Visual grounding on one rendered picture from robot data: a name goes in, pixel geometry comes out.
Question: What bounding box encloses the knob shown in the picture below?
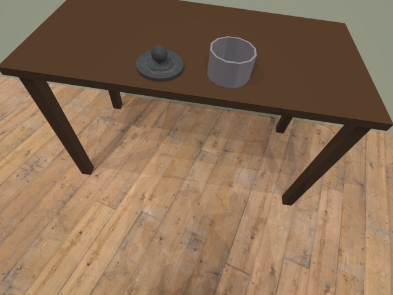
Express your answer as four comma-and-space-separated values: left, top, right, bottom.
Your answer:
151, 45, 168, 62

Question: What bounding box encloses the lid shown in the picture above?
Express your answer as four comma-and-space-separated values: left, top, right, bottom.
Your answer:
136, 50, 184, 81

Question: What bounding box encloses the table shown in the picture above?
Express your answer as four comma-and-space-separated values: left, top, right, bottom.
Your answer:
0, 0, 393, 206

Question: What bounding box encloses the pot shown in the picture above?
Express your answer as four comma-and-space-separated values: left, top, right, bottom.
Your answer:
207, 36, 257, 89

